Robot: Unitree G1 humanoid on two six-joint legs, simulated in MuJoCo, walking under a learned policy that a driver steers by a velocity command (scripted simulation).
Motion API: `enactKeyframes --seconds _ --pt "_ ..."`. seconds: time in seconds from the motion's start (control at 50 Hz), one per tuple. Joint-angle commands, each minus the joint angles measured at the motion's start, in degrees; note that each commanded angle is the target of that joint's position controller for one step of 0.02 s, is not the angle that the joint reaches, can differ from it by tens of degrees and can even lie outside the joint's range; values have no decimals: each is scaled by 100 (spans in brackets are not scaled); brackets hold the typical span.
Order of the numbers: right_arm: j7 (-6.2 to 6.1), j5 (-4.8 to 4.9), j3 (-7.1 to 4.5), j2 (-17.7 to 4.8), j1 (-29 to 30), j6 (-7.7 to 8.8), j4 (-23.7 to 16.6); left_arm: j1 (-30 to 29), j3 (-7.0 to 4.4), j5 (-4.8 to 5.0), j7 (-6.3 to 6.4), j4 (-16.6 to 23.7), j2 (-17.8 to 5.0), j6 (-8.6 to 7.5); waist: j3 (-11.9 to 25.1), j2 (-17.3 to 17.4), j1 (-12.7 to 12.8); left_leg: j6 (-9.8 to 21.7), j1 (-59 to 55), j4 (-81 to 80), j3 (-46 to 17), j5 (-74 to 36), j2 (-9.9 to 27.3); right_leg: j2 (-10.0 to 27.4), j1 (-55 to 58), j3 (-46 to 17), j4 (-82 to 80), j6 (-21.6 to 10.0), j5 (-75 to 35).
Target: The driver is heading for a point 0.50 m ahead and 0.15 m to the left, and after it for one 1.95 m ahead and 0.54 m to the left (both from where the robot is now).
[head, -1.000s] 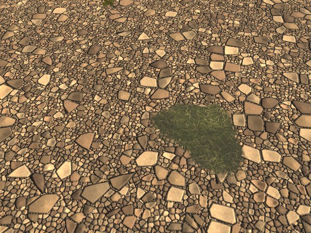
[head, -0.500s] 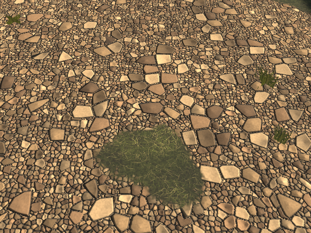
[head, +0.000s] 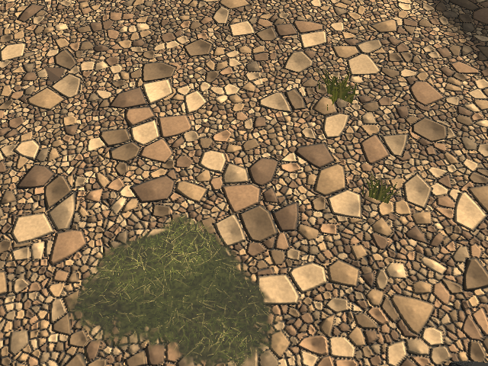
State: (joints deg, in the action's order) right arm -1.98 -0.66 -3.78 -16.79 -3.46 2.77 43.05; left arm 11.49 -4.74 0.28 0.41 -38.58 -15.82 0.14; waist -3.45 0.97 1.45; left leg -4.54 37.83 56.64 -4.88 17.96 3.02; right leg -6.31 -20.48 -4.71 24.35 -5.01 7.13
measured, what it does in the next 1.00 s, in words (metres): steps to the left, turning left: left foot, then left foot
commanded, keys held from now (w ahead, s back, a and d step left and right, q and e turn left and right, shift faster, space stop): q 0.78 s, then w+q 0.14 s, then w+e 0.08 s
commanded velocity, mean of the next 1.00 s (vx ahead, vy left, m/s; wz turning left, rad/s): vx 0.07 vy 0.00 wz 0.32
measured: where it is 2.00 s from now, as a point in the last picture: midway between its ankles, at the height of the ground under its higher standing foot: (209, 303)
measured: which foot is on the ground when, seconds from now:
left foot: up 0.00-0.16, down 0.18-0.44, up 0.46-0.78, down 0.80-1.00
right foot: down 0.00-0.82, up 0.84-1.00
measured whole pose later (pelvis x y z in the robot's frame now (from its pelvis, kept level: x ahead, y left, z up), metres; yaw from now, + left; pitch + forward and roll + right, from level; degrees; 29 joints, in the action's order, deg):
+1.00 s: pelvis +0.08 +0.10 +0.01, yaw +25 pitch +3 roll -1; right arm 0.0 0.4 -3.8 -15.0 -15.0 0.8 38.9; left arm 9.5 -5.8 0.0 0.2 -40.9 -18.1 -2.3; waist -0.4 -1.8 -0.7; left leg 3.7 13.8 23.2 -3.2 12.1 -2.7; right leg 3.0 -31.6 -0.9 57.0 1.1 16.7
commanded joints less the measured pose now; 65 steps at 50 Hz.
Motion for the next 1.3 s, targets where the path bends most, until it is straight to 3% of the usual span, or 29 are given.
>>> enactKeyframes --seconds 0.02,0.1,0.16,0.18,0.2,0.22,0.26,0.34,0.4,0.42,0.44,0.46,0.48,0.5,0.52,0.54,0.64,0.72,0.78,0.8,0.82,0.84,0.86,0.88,0.92,0.98,1.04,1.12,1.3 --pt "14 22 -51 -318 -505 -64 -111 -252 -207 21 128 447 -813 -11 1370 -543 -218 -43 -696 -627 77 -778 -69 1467 728 -987 -325 -904 -2800" --pt "92 60 -1 -273 -240 -84 -135 -176 11 -124 83 207 -376 -60 1215 -673 -86 84 -1469 -1507 52 -1176 56 1500 569 -890 -360 -780 -2089" --pt "148 35 -29 -346 -253 -27 -147 -235 91 -143 -6 25 -350 -159 944 -682 -198 393 -2111 -2570 234 -1322 -83 1490 516 -854 -75 -596 -1636" --pt "152 -21 -41 -447 -194 -11 -201 -24 91 -127 -10 -55 -375 -190 869 -552 -149 526 -2328 -2992 119 -2060 -24 1309 562 -826 25 -373 -1180" --pt "130 -54 -100 -780 -84 -7 -313 281 60 -194 6 -77 -469 -221 893 -192 103 703 -2526 -2866 -299 -3516 329 977 569 -692 290 -139 -473" --pt "123 -28 -179 -1014 24 -59 -347 676 21 -209 31 -137 -517 -228 1017 421 387 1062 -2724 -2746 -563 -3640 516 546 406 -294 460 90 398" --pt "147 106 -147 -689 -78 -172 -368 198 27 -184 123 -53 -467 -125 914 844 115 1433 -2409 -3182 -1246 -2397 724 273 373 237 901 398 1038" --pt "119 100 -210 -816 -251 -213 -454 -6 -32 -89 162 85 -319 63 944 1110 7 1686 -2450 -3315 -2071 -2395 967 246 176 275 1208 377 1359" --pt "53 166 -232 -789 -41 -307 -625 234 -80 -74 121 7 -270 29 1139 851 102 1426 -2213 -2989 -1818 -2435 644 392 689 250 669 259 918" --pt "44 207 -220 -692 24 -341 -733 244 -145 -91 120 -20 -437 38 1095 350 33 1172 -1816 -2706 -1392 -2100 292 651 968 67 387 133 540" --pt "53 245 -208 -637 59 -357 -800 155 -213 -96 129 6 -611 59 897 -325 -42 878 -1262 -2263 -825 -1383 -176 1082 1132 -397 20 -115 18" --pt "83 226 -205 -622 40 -354 -830 161 -252 -140 139 54 -750 60 740 -973 -27 609 -595 -1608 -273 -268 -628 1879 1430 -1186 -373 -557 -948" --pt "110 155 -245 -660 -33 -344 -841 23 -234 -201 159 154 -721 25 774 -1215 -47 441 -177 -500 -30 1303 -582 2724 1629 -1748 -467 -1088 -2040" --pt "121 145 -333 -816 -70 -354 -805 31 -197 -197 184 240 -635 -24 778 -752 -14 322 79 522 -186 1647 -445 2983 1731 -1809 -424 -1353 -2742" --pt "121 182 -364 -788 -195 -400 -737 -136 -181 -153 212 289 -614 -62 727 -383 -141 231 218 987 -290 1494 -357 2862 1792 -1459 -316 -1264 -2908" --pt "111 204 -332 -653 -286 -452 -685 -295 -185 -76 224 292 -620 -82 614 -310 -213 151 344 944 -291 1197 -253 2606 1873 -1043 -264 -1039 -2830" --pt "222 265 -152 -260 192 -512 -988 -41 -261 -31 277 144 -804 48 663 -820 115 -67 -94 -289 391 389 -179 2117 2142 123 -251 -752 -2904" --pt "342 260 -200 -406 154 -536 -1121 -28 -348 35 224 95 -1061 84 762 -1077 131 112 -1048 -1391 832 283 -259 2275 1898 462 -129 -661 -2725" --pt "375 229 -305 -485 -289 -583 -1038 -182 -344 196 168 63 -1046 5 800 -1037 -172 481 -2039 -2822 1082 -678 -473 2210 1580 788 510 -279 -2361" --pt "314 203 -400 -666 -661 -589 -947 89 -316 168 131 -47 -905 -51 1017 -692 -277 722 -2930 -3280 872 -1287 -538 1969 1104 1098 1143 52 -1688" --pt "217 208 -578 -1273 -1128 -568 -952 58 -226 -66 106 76 -617 -86 1235 515 -367 1218 -4243 -3284 -724 -2707 520 1484 -408 1461 2642 538 438" --pt "245 90 -621 -1711 -1513 -433 -947 -324 -97 -199 88 501 -375 -162 1633 1562 -509 2586 -4770 -3614 -3113 -1966 1820 609 -2132 839 3967 767 3337" --pt "294 64 -510 -1326 -1623 -279 -894 -625 -177 -33 21 492 -650 -230 1547 778 -747 2695 -4508 -4059 -3223 -209 1863 778 -2491 48 4486 712 3139" --pt "290 121 -406 -1054 -1365 -168 -861 -765 -217 98 -29 504 -805 -268 1032 680 -601 2366 -4087 -4298 -2845 1126 1555 939 -2629 -14 4342 548 2557" --pt "222 210 -290 -804 -821 -122 -907 -714 -294 -18 27 368 -959 -291 439 554 -322 1919 -3248 -4532 -2266 1492 1102 1100 -2349 36 3671 515 1642" --pt "136 57 -197 -626 -741 -35 -880 -308 -206 -46 -45 74 -656 -378 547 645 -163 1729 -2960 -4686 -1385 428 720 1049 -1749 313 3187 636 479" --pt "148 65 -206 -717 -1003 84 -704 -570 -90 17 -59 63 -467 -398 415 628 -349 1628 -2942 -4745 -936 -65 703 1080 -1594 366 2255 685 -109" --pt "195 81 -243 -894 -1291 173 -481 -835 -34 97 -119 167 -505 -384 194 581 -538 1681 -3175 -4876 -878 -22 1044 1126 -1730 299 1605 629 -281" --pt "214 178 -310 -1027 -1464 99 -139 -1002 70 111 -333 459 -486 -415 -11 426 -575 1491 -3848 -4400 -78 -1324 1304 942 -1500 600 1008 158 425"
